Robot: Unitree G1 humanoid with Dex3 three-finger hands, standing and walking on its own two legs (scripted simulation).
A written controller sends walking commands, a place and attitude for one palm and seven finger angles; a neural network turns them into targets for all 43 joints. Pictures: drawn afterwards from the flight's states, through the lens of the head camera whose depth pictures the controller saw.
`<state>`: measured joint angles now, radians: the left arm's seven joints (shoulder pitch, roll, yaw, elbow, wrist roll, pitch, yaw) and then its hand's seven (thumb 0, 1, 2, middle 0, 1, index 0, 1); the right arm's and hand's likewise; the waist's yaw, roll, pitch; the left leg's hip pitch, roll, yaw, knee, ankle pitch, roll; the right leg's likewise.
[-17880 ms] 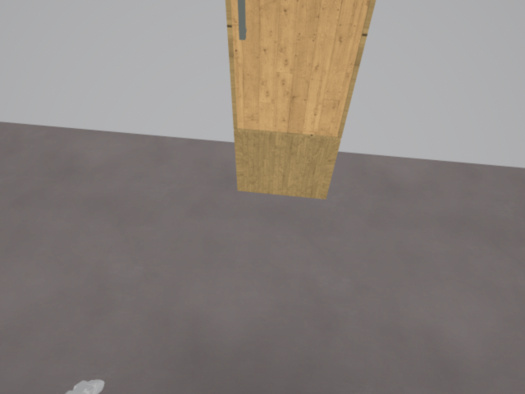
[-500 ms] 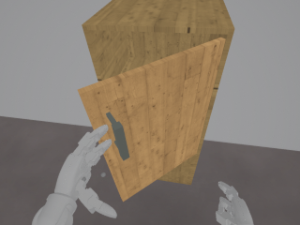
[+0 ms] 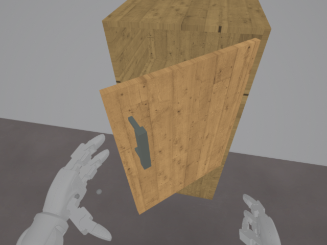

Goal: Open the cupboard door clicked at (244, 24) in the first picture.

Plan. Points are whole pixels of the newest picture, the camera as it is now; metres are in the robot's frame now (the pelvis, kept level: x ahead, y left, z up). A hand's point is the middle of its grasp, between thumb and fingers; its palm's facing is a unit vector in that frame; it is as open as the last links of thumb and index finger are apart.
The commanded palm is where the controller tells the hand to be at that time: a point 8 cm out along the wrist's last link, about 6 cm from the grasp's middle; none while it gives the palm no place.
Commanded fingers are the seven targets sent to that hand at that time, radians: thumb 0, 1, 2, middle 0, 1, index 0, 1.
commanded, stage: draw the hand back to the body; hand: left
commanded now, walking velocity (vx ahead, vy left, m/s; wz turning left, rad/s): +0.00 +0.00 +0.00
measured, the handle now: (139, 143) +0.31 +0.09 +0.12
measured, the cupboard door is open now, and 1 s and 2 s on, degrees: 43 43 43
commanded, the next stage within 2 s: step back with the hand held close in 1.46 s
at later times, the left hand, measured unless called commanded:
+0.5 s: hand (59, 183) +0.19 +0.22 +0.14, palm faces +0.14 -0.96 -0.26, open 15.6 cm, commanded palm +0.15 +0.27 +0.16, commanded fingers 0.00 -0.08 0.48 -0.17 -0.30 -0.17 -0.30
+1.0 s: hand (40, 164) +0.21 +0.26 +0.17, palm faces +0.38 -0.83 -0.41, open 10.1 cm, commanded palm +0.16 +0.30 +0.18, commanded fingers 0.00 0.80 0.86 -0.20 -0.30 -0.20 -0.30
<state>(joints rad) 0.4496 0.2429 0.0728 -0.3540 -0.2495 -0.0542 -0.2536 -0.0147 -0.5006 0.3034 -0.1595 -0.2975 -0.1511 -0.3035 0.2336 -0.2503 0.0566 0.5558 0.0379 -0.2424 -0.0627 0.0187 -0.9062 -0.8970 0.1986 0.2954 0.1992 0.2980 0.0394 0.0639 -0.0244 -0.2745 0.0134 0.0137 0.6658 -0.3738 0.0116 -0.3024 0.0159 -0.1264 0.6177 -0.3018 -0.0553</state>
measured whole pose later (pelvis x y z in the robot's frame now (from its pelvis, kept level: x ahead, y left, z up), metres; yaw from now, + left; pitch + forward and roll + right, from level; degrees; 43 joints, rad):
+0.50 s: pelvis +0.00 +0.02 +0.01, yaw +0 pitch -3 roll -1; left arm 0.50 0.30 0.16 -0.48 -0.12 -0.02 -0.05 -0.01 -0.37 0.36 -0.16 -0.30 -0.16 -0.30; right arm 0.21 -0.22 0.07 0.57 0.01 -0.23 -0.06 0.02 -0.90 -0.90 0.20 0.30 0.20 0.30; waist 0.06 0.05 0.00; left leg -0.18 -0.01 0.03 0.57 -0.34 0.04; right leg -0.20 0.00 -0.10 0.51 -0.25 -0.02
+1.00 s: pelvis +0.02 +0.02 +0.02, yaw -2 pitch -4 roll -1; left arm 0.50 0.33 0.27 -0.42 -0.05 -0.08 0.11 0.00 0.46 0.71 -0.20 -0.30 -0.19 -0.30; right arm 0.19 -0.23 0.03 0.64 0.00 -0.12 -0.06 0.02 -0.91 -0.90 0.20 0.30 0.20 0.30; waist 0.07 0.07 0.03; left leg -0.05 0.00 0.05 0.42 -0.29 0.03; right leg -0.10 0.02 -0.08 0.39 -0.21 -0.03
